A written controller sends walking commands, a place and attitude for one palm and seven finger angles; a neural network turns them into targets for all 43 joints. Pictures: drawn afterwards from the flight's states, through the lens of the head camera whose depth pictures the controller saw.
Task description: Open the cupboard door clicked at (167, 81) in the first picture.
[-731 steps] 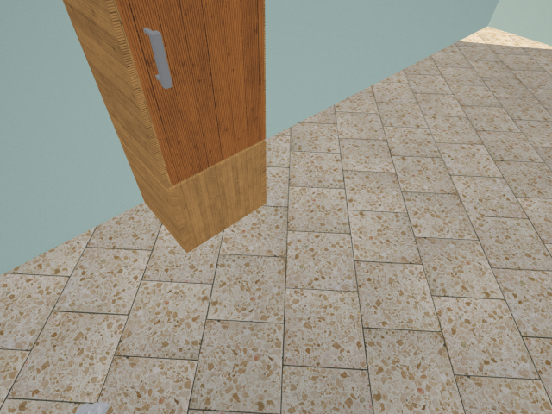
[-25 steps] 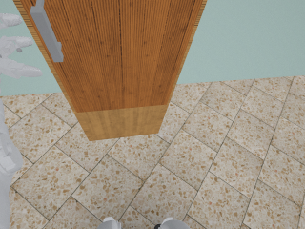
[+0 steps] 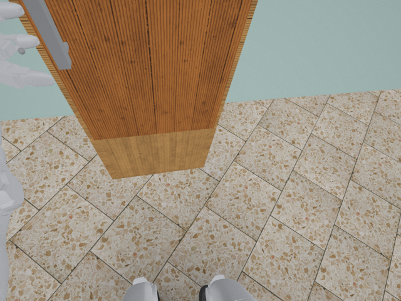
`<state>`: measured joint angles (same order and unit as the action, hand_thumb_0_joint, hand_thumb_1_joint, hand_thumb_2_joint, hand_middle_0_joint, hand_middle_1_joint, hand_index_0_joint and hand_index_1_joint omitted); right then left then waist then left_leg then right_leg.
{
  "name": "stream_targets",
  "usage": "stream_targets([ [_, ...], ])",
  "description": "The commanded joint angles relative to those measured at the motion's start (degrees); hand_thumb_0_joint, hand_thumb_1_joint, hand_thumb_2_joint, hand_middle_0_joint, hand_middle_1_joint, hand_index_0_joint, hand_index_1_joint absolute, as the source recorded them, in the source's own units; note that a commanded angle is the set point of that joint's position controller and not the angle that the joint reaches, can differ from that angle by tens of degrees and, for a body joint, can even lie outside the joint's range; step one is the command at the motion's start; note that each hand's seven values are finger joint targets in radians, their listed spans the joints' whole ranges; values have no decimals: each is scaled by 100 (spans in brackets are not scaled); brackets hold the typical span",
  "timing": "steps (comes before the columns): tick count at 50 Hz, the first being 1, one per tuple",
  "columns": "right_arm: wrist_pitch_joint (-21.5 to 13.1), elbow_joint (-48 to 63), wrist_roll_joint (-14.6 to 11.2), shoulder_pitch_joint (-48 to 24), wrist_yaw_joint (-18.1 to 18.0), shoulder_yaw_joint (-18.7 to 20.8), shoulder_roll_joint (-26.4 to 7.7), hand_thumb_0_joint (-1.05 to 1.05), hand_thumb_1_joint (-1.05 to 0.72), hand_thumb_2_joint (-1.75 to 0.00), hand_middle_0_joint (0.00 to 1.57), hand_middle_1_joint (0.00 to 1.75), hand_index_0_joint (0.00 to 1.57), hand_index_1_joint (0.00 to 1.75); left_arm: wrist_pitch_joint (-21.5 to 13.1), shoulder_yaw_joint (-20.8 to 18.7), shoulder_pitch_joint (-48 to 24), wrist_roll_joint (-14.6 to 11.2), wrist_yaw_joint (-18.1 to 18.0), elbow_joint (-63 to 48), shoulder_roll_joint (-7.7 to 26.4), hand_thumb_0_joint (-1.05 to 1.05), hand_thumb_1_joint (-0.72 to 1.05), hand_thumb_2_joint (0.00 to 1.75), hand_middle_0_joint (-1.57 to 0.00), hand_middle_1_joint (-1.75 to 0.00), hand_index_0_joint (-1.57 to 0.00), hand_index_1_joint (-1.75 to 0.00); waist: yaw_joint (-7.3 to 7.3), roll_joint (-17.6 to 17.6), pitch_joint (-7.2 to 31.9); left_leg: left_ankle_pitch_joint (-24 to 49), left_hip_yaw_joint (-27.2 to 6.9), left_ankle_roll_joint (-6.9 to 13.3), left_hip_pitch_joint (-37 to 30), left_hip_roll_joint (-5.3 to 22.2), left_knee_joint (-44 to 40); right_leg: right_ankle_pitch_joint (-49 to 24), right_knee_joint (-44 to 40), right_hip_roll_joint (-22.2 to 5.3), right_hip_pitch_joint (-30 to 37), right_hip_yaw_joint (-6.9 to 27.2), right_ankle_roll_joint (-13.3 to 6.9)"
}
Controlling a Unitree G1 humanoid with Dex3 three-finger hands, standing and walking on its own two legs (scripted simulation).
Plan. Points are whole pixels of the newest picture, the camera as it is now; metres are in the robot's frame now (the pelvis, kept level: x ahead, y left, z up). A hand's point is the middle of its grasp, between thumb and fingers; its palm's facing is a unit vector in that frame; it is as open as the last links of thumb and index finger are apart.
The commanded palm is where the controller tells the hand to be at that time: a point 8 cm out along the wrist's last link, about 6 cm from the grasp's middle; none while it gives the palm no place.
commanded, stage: move the hooked fingers beside the handle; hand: left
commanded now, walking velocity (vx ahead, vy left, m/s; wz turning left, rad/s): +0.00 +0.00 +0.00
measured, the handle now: (51, 27) +0.60 +0.20 +0.14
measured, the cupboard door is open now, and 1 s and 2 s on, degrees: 0 0 0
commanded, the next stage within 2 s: slide the fingers in behind the handle in 0.24 s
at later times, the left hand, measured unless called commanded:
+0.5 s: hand (15, 50) +0.55 +0.25 +0.13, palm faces +0.04 -1.00 +0.00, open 14.0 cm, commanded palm +0.53 +0.28 +0.13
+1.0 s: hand (40, 51) +0.54 +0.22 +0.13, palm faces +0.04 -1.00 +0.02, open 14.0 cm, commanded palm +0.53 +0.25 +0.13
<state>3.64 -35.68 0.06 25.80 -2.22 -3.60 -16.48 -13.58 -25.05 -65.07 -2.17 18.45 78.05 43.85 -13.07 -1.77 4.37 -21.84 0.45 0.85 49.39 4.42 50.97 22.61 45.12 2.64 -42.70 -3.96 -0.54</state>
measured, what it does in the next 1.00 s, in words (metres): stands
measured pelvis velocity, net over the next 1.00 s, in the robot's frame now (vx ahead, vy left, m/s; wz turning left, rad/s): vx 0.01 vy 0.01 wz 0.00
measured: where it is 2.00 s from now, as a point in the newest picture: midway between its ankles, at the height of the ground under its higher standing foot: outside the picture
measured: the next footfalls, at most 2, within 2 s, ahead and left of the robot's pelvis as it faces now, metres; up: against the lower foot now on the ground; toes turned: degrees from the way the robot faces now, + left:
none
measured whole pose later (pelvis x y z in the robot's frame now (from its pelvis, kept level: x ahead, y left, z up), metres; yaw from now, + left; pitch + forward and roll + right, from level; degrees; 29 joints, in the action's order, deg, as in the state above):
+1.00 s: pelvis +0.01 +0.01 +0.00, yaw +0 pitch +20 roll -4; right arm 3.6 -36.4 0.9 25.8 0.0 -2.6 -15.1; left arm -14.0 -23.4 -61.8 -3.5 14.4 73.1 35.6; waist -11.6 -2.1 6.0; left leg -23.0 0.6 1.3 48.1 4.0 51.2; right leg 23.4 44.9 2.3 -41.2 -3.6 0.0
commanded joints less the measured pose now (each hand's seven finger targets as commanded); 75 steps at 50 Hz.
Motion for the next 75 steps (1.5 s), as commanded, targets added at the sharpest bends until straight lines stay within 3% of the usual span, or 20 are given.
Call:
stream_targets([
  [1, -66, 133, 18, 1246, -111, 440, -1165, 0, -90, -90, 20, 30, 20, 30, -452, -372, -2757, -92, 12, -1333, 1847, 0, -50, 30, -30, -120, -30, -120, -42, -980, 2792, 2202, -402, 153, -2669, -177, -287, -1833, -485, 136, 337, 239, 37],
  [7, -41, 137, 4, 1340, -137, 404, -1161, 0, -90, -90, 20, 30, 20, 30, -285, -313, -2608, -19, 97, -1074, 1968, 0, -50, 30, -30, -120, -30, -120, -87, -859, 2491, 1937, -301, 205, -2198, -188, -307, -1805, -533, 143, 431, 261, 73],
  [11, -23, 152, 10, 1407, -137, 410, -1165, 0, -90, -90, 20, 30, 20, 30, -276, -445, -2444, -39, 166, -1150, 2137, 0, -50, 30, -30, -120, -30, -120, 10, -1038, 2677, 2109, -272, 196, -2247, -195, -289, -1962, -512, 156, 537, 269, 57],
  [13, -20, 130, 8, 1421, -133, 423, -1161, 0, -90, -90, 20, 30, 20, 30, -263, -326, -2549, -66, 214, -1209, 2010, 0, -50, 30, -30, -120, -30, -120, -81, -981, 2534, 2073, -279, 205, -2264, -181, -286, -1934, -544, 168, 453, 261, 69],
  [16, -7, 129, 19, 1435, -125, 444, -1165, 0, -90, -90, 20, 30, 20, 30, -355, -541, -2451, -118, 266, -1454, 2193, 0, -50, 30, -30, -120, -30, -120, 39, -1198, 2910, 2369, -278, 177, -2533, -192, -257, -2143, -500, 180, 553, 254, 43],
  [19, 3, 100, 21, 1416, -98, 443, -1144, 0, -90, -90, 20, 30, 20, 30, -340, -337, -2467, -184, 302, -1461, 1841, 0, -50, 30, -30, -120, -30, -120, -26, -1186, 2660, 2418, -320, 180, -2639, -187, -279, -2096, -527, 199, 373, 198, 28],
  [24, 21, 72, 49, 1401, -28, 512, -1100, 0, -90, -90, 20, 30, 20, 30, -317, -97, -2343, -279, 226, -1778, 1212, 0, -50, 30, -30, -120, -30, -120, -17, -1409, 2831, 3052, -423, 121, -3308, -139, -241, -2230, -498, 228, 77, 104, -6],
  [28, 27, 73, 52, 1326, 9, 517, -1114, 0, -90, -90, 20, 30, 20, 30, -234, -161, -2228, -313, 59, -1618, 1146, 0, -50, 30, -30, -120, -30, -120, 0, -1085, 2531, 2908, -440, 111, -3081, -134, -301, -2151, -508, 214, 97, 77, 3],
  [32, 17, 122, 81, 1280, 46, 525, -1087, 0, -90, -90, 20, 30, 20, 30, -353, -249, -2327, -189, -139, -1919, 1242, 0, -50, 30, -30, -120, -30, -120, 78, -1163, 2775, 3206, -446, 85, -3192, -139, -243, -2366, -395, 197, 224, 96, 2],
  [34, -5, 137, 98, 1243, 81, 534, -1050, 0, -90, -90, 20, 30, 20, 30, -442, -83, -2391, -231, -177, -2034, 904, 0, -50, 30, -30, -120, -30, -120, 32, -1211, 2809, 3339, -463, 80, -3350, -144, -216, -2391, -385, 203, 162, 84, -14],
  [35, 5, 118, 80, 1239, 75, 541, -1076, 0, -90, -90, 20, 30, 20, 30, -455, -219, -2311, -223, -203, -1950, 1074, 0, -50, 30, -30, -120, -30, -120, 69, -1092, 2857, 3327, -466, 76, -3307, -131, -213, -2409, -376, 207, 204, 97, -1],
  [42, -17, 85, 75, 1147, 109, 551, -1023, 0, -90, -90, 20, 30, 20, 30, -452, 200, -2577, -264, -263, -1942, 426, 0, -50, 30, -30, -120, -30, -120, -24, -1104, 2701, 3071, -538, 49, -3371, -129, -258, -2108, -383, 205, -11, 59, -11],
  [49, -64, 89, 91, 1174, 131, 528, -1029, 0, -90, -90, 20, 30, 20, 30, -425, -22, -2391, -201, -500, -1627, 588, 0, -50, 30, -30, -120, -30, -120, 21, -793, 2521, 2658, -444, 107, -2892, -191, -285, -2098, -394, 183, 234, 112, -12],
  [52, -89, 127, 95, 1154, 147, 544, -999, 0, -90, -90, 20, 30, 20, 30, -520, 18, -2522, -139, -559, -1918, 586, 0, -50, 30, -30, -120, -30, -120, 68, -964, 2814, 2724, -413, 93, -2970, -206, -283, -2216, -354, 172, 375, 146, -6],
  [57, -113, 119, 67, 1139, 148, 530, -1012, 0, -90, -90, 20, 30, 20, 30, -467, 48, -2457, -124, -629, -1525, 552, 0, -50, 30, -30, -120, -30, -120, 9, -649, 2370, 2029, -338, 134, -2469, -232, -370, -1867, -463, 166, 416, 179, 23],
  [59, -131, 137, 81, 1178, 126, 524, -1035, 0, -90, -90, 20, 30, 20, 30, -511, -131, -2527, -98, -665, -1698, 818, 0, -50, 30, -30, -120, -30, -120, 65, -758, 2576, 2092, -313, 148, -2480, -247, -359, -1966, -430, 153, 562, 216, 6],
  [63, -167, 93, 68, 1192, 122, 526, -1017, 0, -90, -90, 20, 30, 20, 30, -526, 8, -2639, -74, -678, -1564, 712, 0, -50, 30, -30, -120, -30, -120, -30, -703, 2442, 1873, -285, 161, -2348, -245, -355, -1848, -499, 150, 518, 254, 36],
  [65, -191, 93, 84, 1228, 129, 542, -1010, 0, -90, -90, 20, 30, 20, 30, -586, 8, -2691, -93, -681, -1769, 659, 0, -50, 30, -30, -120, -30, -120, 21, -903, 2742, 2062, -307, 146, -2583, -254, -350, -1959, -463, 151, 538, 245, 19],
  [69, -205, 26, 93, 1255, 152, 547, -984, 0, -90, -90, 20, 30, 20, 30, -531, 215, -2642, -164, -710, -1655, 262, 0, -50, 30, -30, -120, -30, -120, -50, -822, 2566, 2080, -309, 151, -2600, -256, -359, -1951, -500, 165, 442, 209, 15],
  [75, -216, 55, 107, 1240, 183, 574, -966, 0, -90, -90, 20, 30, 20, 30, -543, 70, -2545, -100, -874, -1832, 366, 0, -50, 30, -30, -120, -30, -120, 51, -814, 2761, 2229, -255, 147, -2599, -278, -354, -2208, -471, 156, 658, 239, 25],
])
